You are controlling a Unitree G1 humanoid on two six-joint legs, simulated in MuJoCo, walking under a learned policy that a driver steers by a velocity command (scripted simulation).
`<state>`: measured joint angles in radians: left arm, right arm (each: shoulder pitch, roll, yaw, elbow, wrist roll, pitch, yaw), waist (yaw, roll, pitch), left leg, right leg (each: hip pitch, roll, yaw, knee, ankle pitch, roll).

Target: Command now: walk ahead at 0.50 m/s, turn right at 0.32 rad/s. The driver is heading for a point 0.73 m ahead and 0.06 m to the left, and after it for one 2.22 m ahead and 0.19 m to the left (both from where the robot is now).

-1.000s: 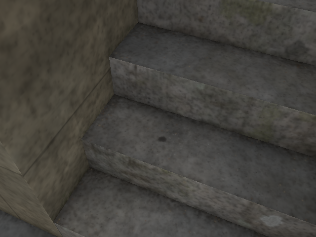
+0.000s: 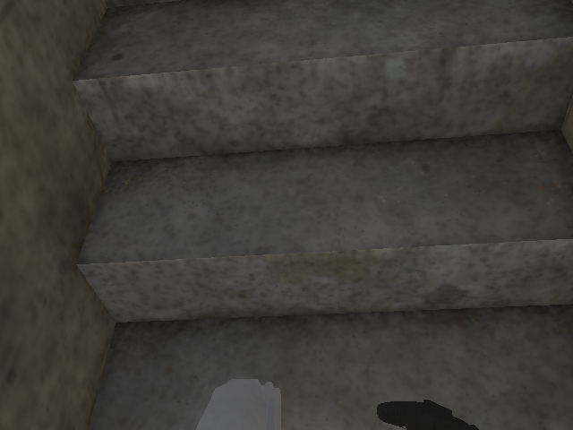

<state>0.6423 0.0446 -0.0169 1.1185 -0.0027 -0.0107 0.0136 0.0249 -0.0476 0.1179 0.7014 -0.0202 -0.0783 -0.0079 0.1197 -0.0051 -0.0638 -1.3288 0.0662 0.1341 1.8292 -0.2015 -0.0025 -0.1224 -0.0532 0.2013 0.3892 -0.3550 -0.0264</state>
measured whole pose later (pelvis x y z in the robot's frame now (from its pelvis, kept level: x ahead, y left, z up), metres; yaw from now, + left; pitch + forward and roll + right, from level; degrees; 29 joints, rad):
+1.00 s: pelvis +0.57 +0.02 +0.41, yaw +4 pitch +5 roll +4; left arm 0.46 0.17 -0.01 1.11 -0.02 -0.05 0.06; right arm -0.13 -0.06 0.11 0.71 -0.02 -0.02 0.01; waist 0.06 -0.03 -0.05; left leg -1.00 -0.02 0.21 1.36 -0.40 0.15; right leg -0.04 -0.16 -0.23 0.33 -0.06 -0.03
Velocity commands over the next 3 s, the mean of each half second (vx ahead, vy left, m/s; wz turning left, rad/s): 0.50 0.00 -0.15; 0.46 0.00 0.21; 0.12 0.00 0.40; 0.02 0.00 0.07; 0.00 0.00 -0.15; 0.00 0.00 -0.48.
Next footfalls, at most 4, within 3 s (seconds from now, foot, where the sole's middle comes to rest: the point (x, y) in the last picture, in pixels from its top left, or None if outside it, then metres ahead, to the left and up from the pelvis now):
0.06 left None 0.21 0.13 -0.60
0.52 right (424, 383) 0.46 -0.10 -0.41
1.00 left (308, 190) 0.73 0.10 -0.22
1.54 right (390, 33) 0.91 -0.04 -0.03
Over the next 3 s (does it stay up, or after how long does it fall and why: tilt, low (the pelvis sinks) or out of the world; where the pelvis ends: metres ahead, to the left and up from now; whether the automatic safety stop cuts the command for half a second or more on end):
stays up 0.92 0.10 0.75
